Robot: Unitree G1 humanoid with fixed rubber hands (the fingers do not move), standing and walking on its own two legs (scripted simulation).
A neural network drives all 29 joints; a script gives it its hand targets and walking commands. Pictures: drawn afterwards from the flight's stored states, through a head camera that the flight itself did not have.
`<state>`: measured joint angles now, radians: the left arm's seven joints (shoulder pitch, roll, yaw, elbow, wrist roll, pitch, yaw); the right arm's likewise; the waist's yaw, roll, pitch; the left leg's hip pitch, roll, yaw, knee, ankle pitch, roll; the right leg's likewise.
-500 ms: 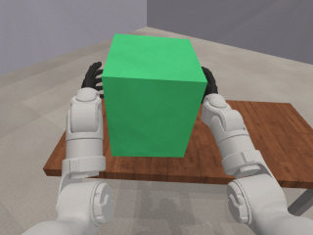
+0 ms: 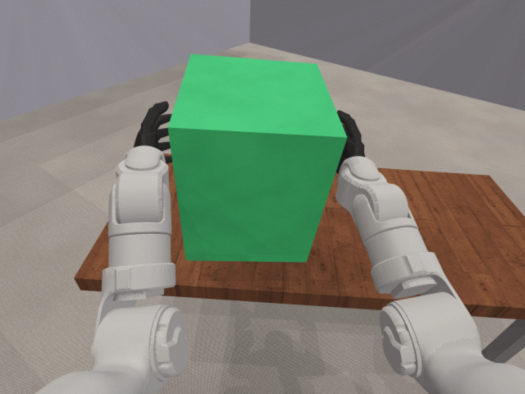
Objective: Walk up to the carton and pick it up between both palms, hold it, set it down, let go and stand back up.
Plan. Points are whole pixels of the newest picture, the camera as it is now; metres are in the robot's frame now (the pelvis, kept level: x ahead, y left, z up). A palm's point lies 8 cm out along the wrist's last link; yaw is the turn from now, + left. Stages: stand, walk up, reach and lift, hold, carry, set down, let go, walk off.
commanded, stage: hold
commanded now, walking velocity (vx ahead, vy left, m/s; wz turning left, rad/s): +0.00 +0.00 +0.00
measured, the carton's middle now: (251, 162) +0.41 +0.00 +0.19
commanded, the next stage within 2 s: none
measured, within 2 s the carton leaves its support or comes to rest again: neither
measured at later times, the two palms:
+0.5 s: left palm (153, 155) +0.36 +0.14 +0.23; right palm (351, 161) +0.37 -0.15 +0.21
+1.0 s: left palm (158, 149) +0.37 +0.14 +0.24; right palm (358, 158) +0.36 -0.15 +0.22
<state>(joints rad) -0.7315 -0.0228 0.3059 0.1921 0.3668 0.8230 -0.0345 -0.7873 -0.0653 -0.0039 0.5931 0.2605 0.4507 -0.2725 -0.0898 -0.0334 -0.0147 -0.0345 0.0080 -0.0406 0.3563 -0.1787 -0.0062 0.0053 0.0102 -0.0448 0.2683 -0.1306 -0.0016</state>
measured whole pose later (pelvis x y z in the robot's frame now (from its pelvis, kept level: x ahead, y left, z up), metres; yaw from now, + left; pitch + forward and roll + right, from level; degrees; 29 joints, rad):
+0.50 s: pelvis +0.01 +0.00 +0.00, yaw +0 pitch -8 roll -1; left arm -0.70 -0.03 0.30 0.15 0.35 0.84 -0.02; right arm -0.77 -0.10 0.06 0.57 0.30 0.46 -0.28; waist -0.09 -0.02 -0.02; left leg -0.02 0.01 -0.04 0.35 -0.18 -0.01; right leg 0.01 0.02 -0.04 0.27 -0.14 0.00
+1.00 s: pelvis +0.00 +0.00 +0.00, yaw +0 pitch -8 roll -1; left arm -0.74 -0.02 0.29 0.20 0.36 0.82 -0.02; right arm -0.80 -0.10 0.03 0.60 0.28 0.46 -0.27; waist -0.10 -0.03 -0.03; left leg -0.04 0.01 -0.04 0.35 -0.18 -0.01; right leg 0.00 0.02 -0.03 0.27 -0.13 0.00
